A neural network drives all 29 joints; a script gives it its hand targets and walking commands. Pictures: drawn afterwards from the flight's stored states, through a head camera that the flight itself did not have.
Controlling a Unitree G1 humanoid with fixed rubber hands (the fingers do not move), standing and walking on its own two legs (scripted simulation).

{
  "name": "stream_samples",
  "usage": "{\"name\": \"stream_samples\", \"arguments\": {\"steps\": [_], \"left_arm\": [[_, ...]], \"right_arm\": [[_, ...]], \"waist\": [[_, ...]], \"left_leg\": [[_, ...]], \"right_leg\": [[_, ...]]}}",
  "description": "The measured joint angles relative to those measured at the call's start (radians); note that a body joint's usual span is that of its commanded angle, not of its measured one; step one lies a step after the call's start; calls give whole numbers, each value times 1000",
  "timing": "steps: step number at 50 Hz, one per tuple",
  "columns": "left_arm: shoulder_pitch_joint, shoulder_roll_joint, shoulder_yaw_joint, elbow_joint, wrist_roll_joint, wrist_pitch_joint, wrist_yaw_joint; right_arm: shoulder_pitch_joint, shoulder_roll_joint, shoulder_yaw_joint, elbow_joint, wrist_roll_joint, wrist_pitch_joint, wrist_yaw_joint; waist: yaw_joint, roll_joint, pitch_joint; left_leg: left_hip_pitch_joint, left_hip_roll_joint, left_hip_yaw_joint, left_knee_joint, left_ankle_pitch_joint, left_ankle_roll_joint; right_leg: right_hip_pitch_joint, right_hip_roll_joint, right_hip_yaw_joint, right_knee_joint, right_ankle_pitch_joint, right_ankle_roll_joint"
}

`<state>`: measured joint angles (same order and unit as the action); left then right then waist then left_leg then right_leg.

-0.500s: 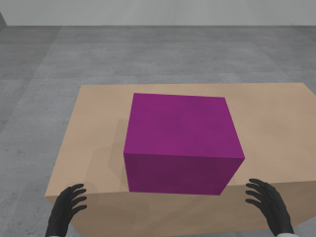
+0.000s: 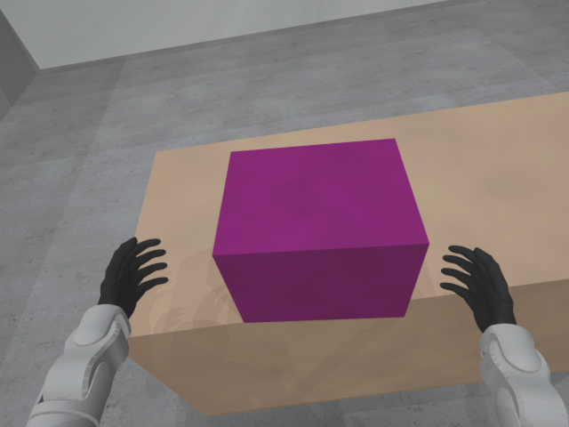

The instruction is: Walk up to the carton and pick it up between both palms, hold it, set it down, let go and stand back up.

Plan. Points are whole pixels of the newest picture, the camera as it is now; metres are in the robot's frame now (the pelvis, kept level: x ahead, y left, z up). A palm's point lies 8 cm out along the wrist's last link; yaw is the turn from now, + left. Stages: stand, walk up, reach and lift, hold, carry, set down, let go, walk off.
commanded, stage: reach and lift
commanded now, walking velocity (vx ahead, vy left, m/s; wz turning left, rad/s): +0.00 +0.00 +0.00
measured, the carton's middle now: (316, 233) +0.42 -0.06 -0.01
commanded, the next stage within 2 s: none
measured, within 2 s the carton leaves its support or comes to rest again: neither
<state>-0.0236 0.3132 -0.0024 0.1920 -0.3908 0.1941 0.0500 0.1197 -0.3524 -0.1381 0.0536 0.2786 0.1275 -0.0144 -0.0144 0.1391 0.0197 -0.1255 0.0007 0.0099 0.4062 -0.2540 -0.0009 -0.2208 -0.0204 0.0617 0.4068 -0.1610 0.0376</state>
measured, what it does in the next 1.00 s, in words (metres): stands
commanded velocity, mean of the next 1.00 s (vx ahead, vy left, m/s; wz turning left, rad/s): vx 0.00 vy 0.00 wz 0.00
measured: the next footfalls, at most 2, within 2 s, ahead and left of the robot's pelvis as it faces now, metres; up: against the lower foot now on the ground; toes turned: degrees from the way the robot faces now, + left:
none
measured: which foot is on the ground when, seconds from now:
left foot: down 0.00-1.00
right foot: down 0.00-1.00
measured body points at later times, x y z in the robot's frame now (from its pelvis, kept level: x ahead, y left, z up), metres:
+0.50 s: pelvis +0.01 -0.02 +0.00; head +0.06 +0.00 +0.45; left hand +0.37 +0.21 +0.08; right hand +0.36 -0.25 +0.08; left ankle -0.02 +0.12 -0.74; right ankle +0.04 -0.14 -0.74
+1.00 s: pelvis +0.00 +0.00 +0.00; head +0.05 -0.01 +0.45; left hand +0.43 +0.20 +0.12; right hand +0.40 -0.29 +0.12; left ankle -0.02 +0.12 -0.74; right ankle +0.04 -0.14 -0.74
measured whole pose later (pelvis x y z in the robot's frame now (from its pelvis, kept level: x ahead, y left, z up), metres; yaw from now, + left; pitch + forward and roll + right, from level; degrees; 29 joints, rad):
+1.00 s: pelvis +0.00 +0.00 +0.00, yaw -1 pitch +8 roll +0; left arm -0.68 0.38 0.03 0.48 -0.39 0.50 0.04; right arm -0.57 -0.56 -0.06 0.50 0.42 0.33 0.07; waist 0.00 0.04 -0.05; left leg -0.32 0.01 0.02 0.41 -0.23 0.00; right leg -0.40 0.00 0.08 0.35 -0.10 0.04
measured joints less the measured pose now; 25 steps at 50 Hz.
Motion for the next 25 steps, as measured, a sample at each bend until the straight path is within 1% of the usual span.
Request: {"name": "stream_samples", "arguments": {"steps": [2,5,9,11,15,18,21,25], "left_arm": [[-33,-5,17,16,-5,14,-15],[-80,-13,44,48,4,31,-31],[-136,-11,71,97,15,52,-35],[-159,0,76,108,14,61,-30],[-209,35,67,123,2,61,-24],[-241,62,55,105,7,70,-17],[-259,77,44,58,24,88,-15],[-277,76,53,-4,72,145,-28]], "right_arm": [[-22,-26,8,-29,6,21,-3],[-63,-63,26,-30,17,51,3],[-127,-80,46,19,39,86,18],[-163,-76,52,50,51,96,25],[-242,-46,54,113,61,93,25],[-304,-15,54,157,71,80,17],[-343,1,67,177,96,64,4],[-365,-2,91,197,121,58,-14]], "waist": [[7,2,0],[21,-13,0],[35,-64,-8],[36,-95,-9],[22,-155,-14],[3,-187,-13],[-11,-196,-16],[-19,-176,-10]], "left_leg": [[-6,-1,11,-10,7,0],[-17,3,24,-24,16,-4],[-43,12,25,-34,26,-14],[-59,18,20,-35,30,-21],[-99,28,-5,-28,33,-34],[-120,33,-25,-20,31,-42],[-133,39,-40,-5,20,-46],[-115,43,-50,3,4,-43]], "right_leg": [[-16,1,12,4,3,0],[-40,7,26,5,10,-4],[-71,18,28,2,19,-15],[-85,23,23,0,21,-21],[-114,30,-1,0,22,-34],[-123,33,-21,-3,19,-41],[-121,38,-36,-10,16,-44],[-83,41,-46,-34,14,-40]]}}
